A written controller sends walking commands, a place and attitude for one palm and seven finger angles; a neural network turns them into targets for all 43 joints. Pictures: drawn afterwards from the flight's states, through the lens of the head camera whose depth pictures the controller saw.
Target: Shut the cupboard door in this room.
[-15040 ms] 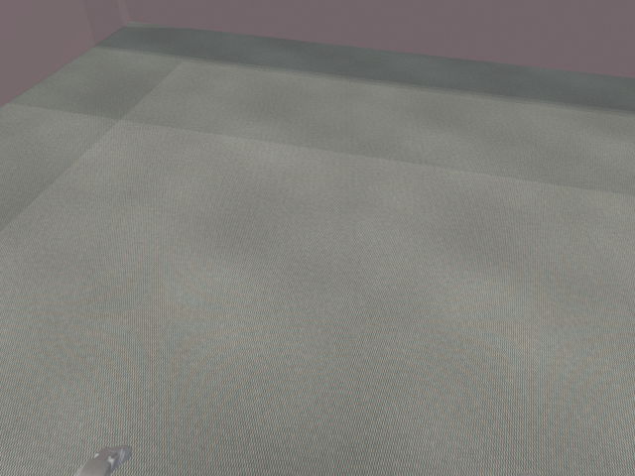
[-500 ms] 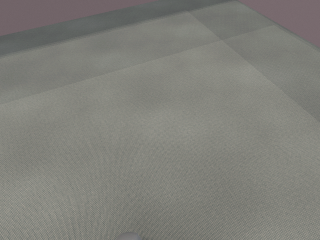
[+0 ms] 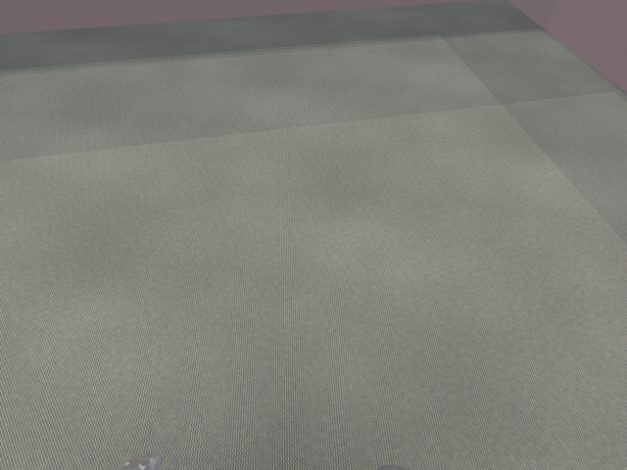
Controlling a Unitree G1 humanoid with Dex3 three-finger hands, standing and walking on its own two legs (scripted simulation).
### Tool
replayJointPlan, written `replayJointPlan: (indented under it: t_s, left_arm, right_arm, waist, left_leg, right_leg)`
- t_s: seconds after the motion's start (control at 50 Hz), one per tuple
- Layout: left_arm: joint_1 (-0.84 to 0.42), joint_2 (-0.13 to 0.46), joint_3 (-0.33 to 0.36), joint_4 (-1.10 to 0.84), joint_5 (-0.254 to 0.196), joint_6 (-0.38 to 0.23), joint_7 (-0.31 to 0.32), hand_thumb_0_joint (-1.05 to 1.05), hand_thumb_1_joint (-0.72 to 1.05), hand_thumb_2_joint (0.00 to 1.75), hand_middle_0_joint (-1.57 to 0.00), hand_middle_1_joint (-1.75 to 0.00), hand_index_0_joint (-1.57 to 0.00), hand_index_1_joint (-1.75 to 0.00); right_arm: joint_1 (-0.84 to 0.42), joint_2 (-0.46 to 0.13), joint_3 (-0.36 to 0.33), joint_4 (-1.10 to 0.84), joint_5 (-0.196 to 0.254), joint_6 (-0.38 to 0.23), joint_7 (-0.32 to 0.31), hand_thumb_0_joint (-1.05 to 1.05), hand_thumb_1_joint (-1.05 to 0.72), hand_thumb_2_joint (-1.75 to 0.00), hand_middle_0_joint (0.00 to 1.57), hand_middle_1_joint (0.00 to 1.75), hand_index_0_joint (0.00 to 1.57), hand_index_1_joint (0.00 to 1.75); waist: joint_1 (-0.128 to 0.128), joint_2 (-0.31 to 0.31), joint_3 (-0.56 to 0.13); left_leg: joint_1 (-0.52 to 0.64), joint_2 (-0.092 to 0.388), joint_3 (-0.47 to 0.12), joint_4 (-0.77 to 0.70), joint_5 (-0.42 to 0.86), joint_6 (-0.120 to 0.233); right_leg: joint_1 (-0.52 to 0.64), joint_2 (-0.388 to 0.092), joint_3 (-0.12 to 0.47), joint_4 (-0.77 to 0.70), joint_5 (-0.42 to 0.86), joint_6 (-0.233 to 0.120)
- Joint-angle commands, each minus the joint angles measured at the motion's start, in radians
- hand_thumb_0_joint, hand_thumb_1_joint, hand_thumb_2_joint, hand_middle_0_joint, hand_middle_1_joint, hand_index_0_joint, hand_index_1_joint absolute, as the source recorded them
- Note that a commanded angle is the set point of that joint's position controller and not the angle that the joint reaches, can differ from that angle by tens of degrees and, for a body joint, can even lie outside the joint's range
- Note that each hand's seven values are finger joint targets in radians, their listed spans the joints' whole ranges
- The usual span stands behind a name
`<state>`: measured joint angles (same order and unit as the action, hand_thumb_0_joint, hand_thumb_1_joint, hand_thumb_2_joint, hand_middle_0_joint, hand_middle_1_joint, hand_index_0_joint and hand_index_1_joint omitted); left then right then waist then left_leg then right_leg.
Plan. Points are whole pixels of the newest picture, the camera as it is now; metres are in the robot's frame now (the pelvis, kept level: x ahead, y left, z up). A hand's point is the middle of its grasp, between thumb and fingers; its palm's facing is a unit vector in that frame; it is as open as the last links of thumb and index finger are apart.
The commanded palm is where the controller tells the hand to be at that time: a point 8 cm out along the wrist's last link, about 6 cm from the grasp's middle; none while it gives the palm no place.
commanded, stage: turn or walk to find it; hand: left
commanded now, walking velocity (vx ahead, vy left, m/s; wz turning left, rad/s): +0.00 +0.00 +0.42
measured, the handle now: out of the picture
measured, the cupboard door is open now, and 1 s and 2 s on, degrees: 72 72 72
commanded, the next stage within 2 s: stand and wait in 1.36 s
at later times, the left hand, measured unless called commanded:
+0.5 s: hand out of the picture -0.03 +0.15 -0.16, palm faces +0.27 -0.93 -0.26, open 7.4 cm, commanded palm none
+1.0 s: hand out of the picture -0.07 +0.20 -0.16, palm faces +0.44 -0.86 -0.25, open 7.4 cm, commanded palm none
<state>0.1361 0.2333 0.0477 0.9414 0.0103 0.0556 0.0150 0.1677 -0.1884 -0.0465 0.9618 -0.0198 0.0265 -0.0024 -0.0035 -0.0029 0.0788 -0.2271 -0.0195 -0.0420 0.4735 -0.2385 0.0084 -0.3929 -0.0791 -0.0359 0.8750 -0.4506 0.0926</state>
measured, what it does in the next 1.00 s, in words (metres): steps on the spot, turning left: right foot, then left foot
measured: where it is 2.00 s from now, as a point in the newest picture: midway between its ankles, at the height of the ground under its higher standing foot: outside the picture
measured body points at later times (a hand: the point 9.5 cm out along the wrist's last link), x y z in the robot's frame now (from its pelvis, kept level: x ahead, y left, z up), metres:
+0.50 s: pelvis -0.03 -0.05 +0.00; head +0.01 -0.06 +0.45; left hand -0.05 +0.20 -0.14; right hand +0.07 -0.29 -0.16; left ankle -0.10 +0.11 -0.68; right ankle +0.01 -0.13 -0.74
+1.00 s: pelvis -0.07 -0.03 +0.00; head -0.04 -0.01 +0.45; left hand -0.10 +0.25 -0.14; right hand +0.10 -0.21 -0.14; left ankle -0.09 +0.08 -0.74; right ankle -0.01 -0.16 -0.69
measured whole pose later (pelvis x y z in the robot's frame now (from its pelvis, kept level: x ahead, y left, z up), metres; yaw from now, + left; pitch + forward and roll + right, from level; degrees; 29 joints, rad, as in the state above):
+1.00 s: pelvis -0.07 -0.03 +0.00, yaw +25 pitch -1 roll +0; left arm 0.15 0.23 0.05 0.95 0.01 0.06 0.02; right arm 0.18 -0.18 -0.05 0.97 -0.02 0.03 0.00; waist -0.01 0.00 0.07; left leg -0.24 -0.03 -0.04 0.46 -0.21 0.02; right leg -0.39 -0.07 -0.03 0.88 -0.43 0.09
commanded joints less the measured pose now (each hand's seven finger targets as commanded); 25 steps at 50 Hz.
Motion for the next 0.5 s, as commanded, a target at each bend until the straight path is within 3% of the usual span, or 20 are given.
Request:
replayJointPlan:
  t_s: [0.0, 0.04, 0.06, 0.08, 0.1, 0.12, 0.14, 0.16, 0.18, 0.24, 0.34, 0.38, 0.48]
  left_arm:
    - [0.043, 0.066, 0.018, -0.068, -0.009, -0.037, 0.004, 0.00, 0.90, 0.90, -0.20, -0.30, -0.20, -0.30]
    - [0.127, 0.088, 0.025, -0.046, -0.005, -0.050, 0.005, 0.00, 0.90, 0.90, -0.20, -0.30, -0.20, -0.30]
    - [0.164, 0.138, 0.035, -0.041, 0.005, -0.062, 0.010, 0.00, 0.90, 0.90, -0.20, -0.30, -0.20, -0.30]
    - [0.176, 0.230, 0.052, -0.042, 0.020, -0.069, 0.018, 0.00, 0.90, 0.90, -0.20, -0.30, -0.20, -0.30]
    - [0.174, 0.238, 0.047, -0.057, 0.011, -0.063, 0.019, 0.00, 0.90, 0.90, -0.20, -0.30, -0.20, -0.30]
    - [0.107, 0.198, 0.051, -0.070, 0.008, -0.066, 0.023, 0.00, 0.90, 0.90, -0.20, -0.30, -0.20, -0.30]
    - [0.040, 0.171, 0.048, -0.089, 0.006, -0.058, 0.025, 0.00, 0.90, 0.90, -0.20, -0.30, -0.20, -0.30]
    - [0.006, 0.148, 0.035, -0.100, 0.006, -0.058, 0.021, 0.00, 0.90, 0.90, -0.20, -0.30, -0.20, -0.30]
    - [-0.017, 0.124, 0.027, -0.105, 0.005, -0.063, 0.018, 0.00, 0.90, 0.90, -0.20, -0.30, -0.20, -0.30]
    - [0.035, 0.104, 0.023, -0.092, 0.004, -0.071, 0.018, 0.00, 0.90, 0.90, -0.20, -0.30, -0.20, -0.30]
    - [0.118, 0.118, 0.029, -0.059, 0.011, -0.069, 0.021, 0.00, 0.90, 0.90, -0.20, -0.30, -0.20, -0.30]
    - [0.145, 0.136, 0.035, -0.046, 0.015, -0.068, 0.022, 0.00, 0.90, 0.90, -0.20, -0.30, -0.20, -0.30]
    - [0.179, 0.169, 0.048, -0.013, 0.022, -0.062, 0.019, 0.00, 0.90, 0.90, -0.20, -0.30, -0.20, -0.30]
  right_arm:
    - [0.025, -0.216, -0.060, -0.059, -0.006, -0.008, -0.010, 0.00, -0.90, -0.90, 0.20, 0.30, 0.20, 0.30]
    - [0.000, -0.201, -0.062, -0.069, 0.002, -0.006, -0.007, 0.00, -0.90, -0.90, 0.20, 0.30, 0.20, 0.30]
    - [0.013, -0.155, -0.056, -0.076, 0.010, -0.007, -0.002, 0.00, -0.90, -0.90, 0.20, 0.30, 0.20, 0.30]
    - [0.014, -0.087, -0.043, -0.102, 0.012, -0.008, 0.002, 0.00, -0.90, -0.90, 0.20, 0.30, 0.20, 0.30]
    - [-0.006, -0.132, -0.055, -0.107, 0.007, 0.004, -0.002, 0.00, -0.90, -0.90, 0.20, 0.30, 0.20, 0.30]
    - [0.013, -0.147, -0.061, -0.086, 0.001, 0.019, 0.000, 0.00, -0.90, -0.90, 0.20, 0.30, 0.20, 0.30]
    - [0.031, -0.144, -0.068, -0.064, 0.000, 0.027, 0.005, 0.00, -0.90, -0.90, 0.20, 0.30, 0.20, 0.30]
    - [0.047, -0.138, -0.066, -0.041, -0.004, 0.031, 0.013, 0.00, -0.90, -0.90, 0.20, 0.30, 0.20, 0.30]
    - [0.083, -0.127, -0.062, -0.025, -0.006, 0.033, 0.017, 0.00, -0.90, -0.90, 0.20, 0.30, 0.20, 0.30]
    - [0.108, -0.120, -0.058, -0.009, -0.003, 0.034, 0.021, 0.00, -0.90, -0.90, 0.20, 0.30, 0.20, 0.30]
    - [0.043, -0.116, -0.050, -0.020, -0.002, 0.036, 0.019, 0.00, -0.90, -0.90, 0.20, 0.30, 0.20, 0.30]
    - [0.018, -0.107, -0.042, -0.026, 0.000, 0.033, 0.017, 0.00, -0.90, -0.90, 0.20, 0.30, 0.20, 0.30]
    - [-0.023, -0.087, -0.023, -0.040, 0.012, 0.013, 0.013, 0.00, -0.90, -0.90, 0.20, 0.30, 0.20, 0.30]
  waist:
    - [-0.005, 0.190, -0.117]
    - [0.040, 0.136, -0.137]
    - [0.053, -0.007, -0.167]
    - [0.062, -0.299, -0.145]
    - [0.071, -0.247, -0.134]
    - [0.041, -0.253, -0.087]
    - [0.012, -0.201, -0.043]
    - [-0.006, -0.142, -0.010]
    - [-0.027, -0.132, -0.008]
    - [-0.013, -0.169, -0.041]
    - [0.027, -0.153, -0.040]
    - [0.039, -0.144, -0.058]
    - [0.066, -0.192, -0.116]
  left_leg:
    - [0.050, 0.225, -0.240, -0.051, 0.508, 0.141]
    - [-0.060, 0.173, -0.217, 0.018, 0.339, 0.087]
    - [-0.180, 0.101, -0.158, 0.122, 0.132, 0.031]
    - [-0.356, -0.044, -0.007, 0.349, -0.275, -0.037]
    - [-0.322, -0.018, -0.045, 0.534, -0.379, -0.033]
    - [-0.305, 0.010, -0.088, 0.647, -0.318, -0.027]
    - [-0.310, 0.018, -0.072, 0.717, -0.258, -0.028]
    - [-0.305, 0.031, -0.053, 0.760, -0.195, -0.035]
    - [-0.305, 0.035, -0.037, 0.778, -0.140, -0.044]
    - [-0.324, 0.038, -0.014, 0.775, -0.072, -0.069]
    - [-0.315, 0.064, 0.007, 0.653, -0.126, -0.085]
    - [-0.293, 0.069, 0.030, 0.564, -0.173, -0.086]
    - [-0.195, 0.062, 0.091, 0.315, -0.250, -0.068]
  right_leg:
    - [0.086, 0.041, -0.022, -0.214, 0.064, -0.015]
    - [0.261, 0.031, -0.029, -0.427, 0.256, -0.022]
    - [0.400, -0.086, 0.075, -0.527, 0.310, -0.048]
    - [0.450, -0.342, 0.339, -0.566, 0.429, -0.153]
    - [0.301, -0.422, 0.359, -0.584, 0.462, -0.236]
    - [0.188, -0.378, 0.318, -0.628, 0.292, -0.245]
    - [0.143, -0.339, 0.275, -0.645, 0.187, -0.228]
    - [0.117, -0.283, 0.196, -0.631, 0.171, -0.201]
    - [0.116, -0.243, 0.118, -0.619, 0.199, -0.179]
    - [0.200, -0.212, 0.032, -0.606, 0.289, -0.159]
    - [0.253, -0.259, 0.044, -0.602, 0.309, -0.196]
    - [0.289, -0.278, 0.033, -0.581, 0.378, -0.214]
    - [0.347, -0.306, 0.010, -0.500, 0.586, -0.246]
